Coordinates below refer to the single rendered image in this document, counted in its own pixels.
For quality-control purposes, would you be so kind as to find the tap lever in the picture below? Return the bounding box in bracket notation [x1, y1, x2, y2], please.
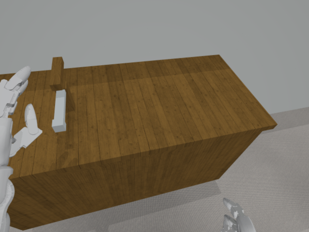
[52, 89, 66, 132]

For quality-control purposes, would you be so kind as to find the left robot hand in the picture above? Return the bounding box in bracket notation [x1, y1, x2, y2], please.
[0, 66, 42, 166]

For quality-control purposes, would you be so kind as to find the right robot hand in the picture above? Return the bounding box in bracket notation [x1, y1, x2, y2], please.
[221, 198, 256, 232]

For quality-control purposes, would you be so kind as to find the counter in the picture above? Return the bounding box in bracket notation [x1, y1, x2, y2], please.
[0, 55, 277, 231]

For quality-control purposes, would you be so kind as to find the robot left forearm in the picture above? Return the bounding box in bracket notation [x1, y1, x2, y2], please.
[0, 166, 14, 232]

